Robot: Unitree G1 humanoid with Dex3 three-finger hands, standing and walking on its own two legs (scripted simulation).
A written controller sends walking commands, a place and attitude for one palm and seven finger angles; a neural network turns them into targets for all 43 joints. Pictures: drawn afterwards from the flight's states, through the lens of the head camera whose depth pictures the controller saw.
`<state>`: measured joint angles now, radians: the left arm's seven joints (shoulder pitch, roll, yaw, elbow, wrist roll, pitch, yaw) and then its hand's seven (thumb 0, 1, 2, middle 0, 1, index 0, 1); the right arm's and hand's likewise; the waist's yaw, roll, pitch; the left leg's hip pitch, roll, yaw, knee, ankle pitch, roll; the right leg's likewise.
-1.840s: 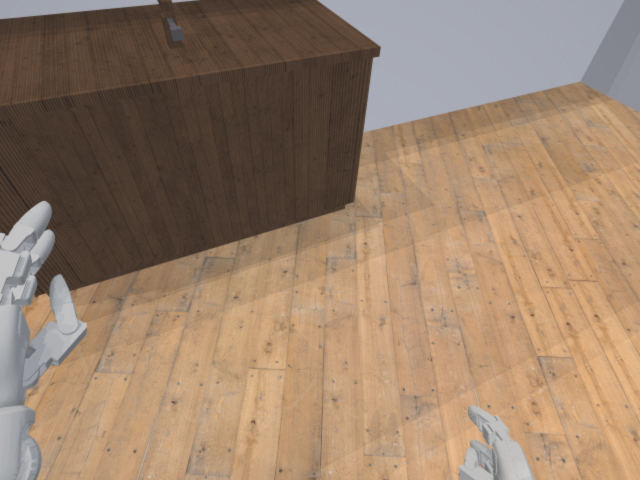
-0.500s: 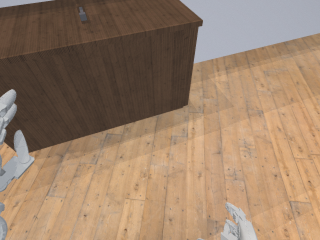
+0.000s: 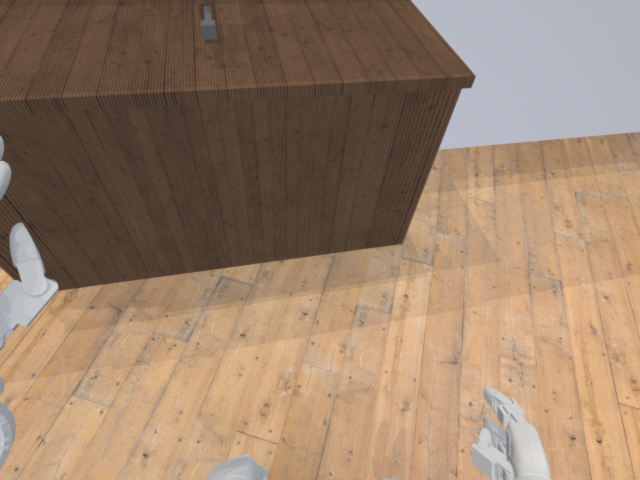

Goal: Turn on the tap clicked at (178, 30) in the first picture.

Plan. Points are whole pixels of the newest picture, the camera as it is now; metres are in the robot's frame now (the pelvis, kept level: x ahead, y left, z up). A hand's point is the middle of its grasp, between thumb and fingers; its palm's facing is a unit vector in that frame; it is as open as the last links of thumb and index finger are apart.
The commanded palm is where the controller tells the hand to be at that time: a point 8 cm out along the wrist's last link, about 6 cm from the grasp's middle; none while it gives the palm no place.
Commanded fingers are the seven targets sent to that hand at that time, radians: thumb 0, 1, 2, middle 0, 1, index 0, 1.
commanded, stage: walk to a spot facing it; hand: left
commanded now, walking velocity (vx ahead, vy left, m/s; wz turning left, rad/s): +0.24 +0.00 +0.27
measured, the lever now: (209, 29) +0.90 +0.28 +0.10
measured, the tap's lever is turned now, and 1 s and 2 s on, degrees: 0 0 0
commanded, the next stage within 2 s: turn to face it in 0.04 s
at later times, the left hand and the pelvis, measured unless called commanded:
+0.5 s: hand (146, 224) +0.30 +0.19 +0.19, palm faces +0.46 -0.81 -0.36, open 7.4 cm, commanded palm +0.24 +0.24 +0.20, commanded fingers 0.00 0.90 0.90 -0.20 -0.30 -0.20 -0.30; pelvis +0.10 -0.05 +0.02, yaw +4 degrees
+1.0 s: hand (207, 212) +0.32 +0.14 +0.20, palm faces +0.32 -0.84 -0.43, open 7.4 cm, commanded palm +0.27 +0.19 +0.20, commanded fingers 0.00 0.90 0.90 -0.20 -0.30 -0.20 -0.30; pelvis +0.09 -0.08 +0.02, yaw -4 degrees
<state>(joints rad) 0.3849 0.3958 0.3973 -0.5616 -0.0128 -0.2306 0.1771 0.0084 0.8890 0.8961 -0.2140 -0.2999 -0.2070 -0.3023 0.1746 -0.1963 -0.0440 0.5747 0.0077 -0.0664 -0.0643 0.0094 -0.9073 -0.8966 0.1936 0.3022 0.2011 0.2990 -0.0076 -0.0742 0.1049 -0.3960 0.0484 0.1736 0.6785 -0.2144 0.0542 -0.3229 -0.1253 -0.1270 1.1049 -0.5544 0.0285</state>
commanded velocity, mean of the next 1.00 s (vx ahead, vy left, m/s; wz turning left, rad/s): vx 0.10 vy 0.02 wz -0.15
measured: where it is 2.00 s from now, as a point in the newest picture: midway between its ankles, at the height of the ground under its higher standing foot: (330, 469)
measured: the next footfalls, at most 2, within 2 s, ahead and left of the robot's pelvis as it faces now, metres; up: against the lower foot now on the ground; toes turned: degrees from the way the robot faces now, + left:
right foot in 0.30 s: +0.16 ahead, -0.18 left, +0.00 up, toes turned -8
left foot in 0.54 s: +0.15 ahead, +0.06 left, +0.00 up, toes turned +9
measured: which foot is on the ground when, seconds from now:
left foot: down 0.00-0.30, up 0.32-0.52, down 0.54-0.82, up 0.84-1.00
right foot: up 0.00-0.28, down 0.30-1.00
